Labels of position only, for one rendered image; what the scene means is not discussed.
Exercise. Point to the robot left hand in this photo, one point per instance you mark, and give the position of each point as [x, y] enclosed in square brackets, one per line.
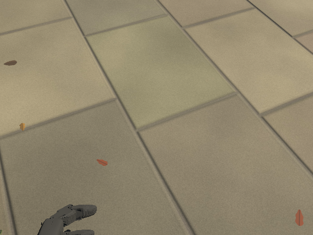
[65, 216]

